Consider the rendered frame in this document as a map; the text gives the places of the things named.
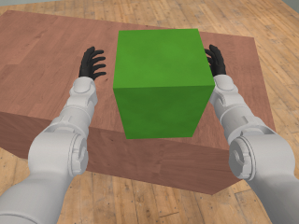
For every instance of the left robot forearm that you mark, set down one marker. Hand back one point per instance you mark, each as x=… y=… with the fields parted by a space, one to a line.
x=77 y=114

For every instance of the right robot hand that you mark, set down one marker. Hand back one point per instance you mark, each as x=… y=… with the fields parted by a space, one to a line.
x=216 y=61

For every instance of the right robot upper arm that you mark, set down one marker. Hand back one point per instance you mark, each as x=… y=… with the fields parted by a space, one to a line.
x=266 y=163

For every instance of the carton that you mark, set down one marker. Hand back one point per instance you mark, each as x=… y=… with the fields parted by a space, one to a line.
x=162 y=82

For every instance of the right robot forearm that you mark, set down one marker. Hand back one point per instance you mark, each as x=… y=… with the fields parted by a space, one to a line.
x=233 y=113

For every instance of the left robot upper arm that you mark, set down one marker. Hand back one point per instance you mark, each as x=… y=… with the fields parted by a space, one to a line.
x=55 y=159

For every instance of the left robot hand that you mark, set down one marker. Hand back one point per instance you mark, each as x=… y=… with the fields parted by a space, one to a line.
x=87 y=66

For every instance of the pedestal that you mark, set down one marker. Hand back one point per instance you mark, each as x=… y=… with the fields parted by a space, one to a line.
x=40 y=58

